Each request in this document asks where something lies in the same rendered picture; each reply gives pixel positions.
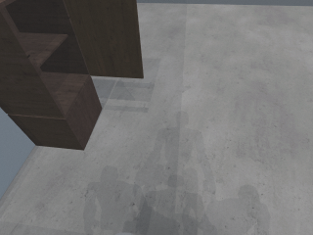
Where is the cupboard door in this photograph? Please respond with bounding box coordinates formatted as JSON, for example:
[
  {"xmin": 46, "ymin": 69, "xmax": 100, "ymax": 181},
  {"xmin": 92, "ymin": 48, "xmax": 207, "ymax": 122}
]
[{"xmin": 64, "ymin": 0, "xmax": 144, "ymax": 79}]

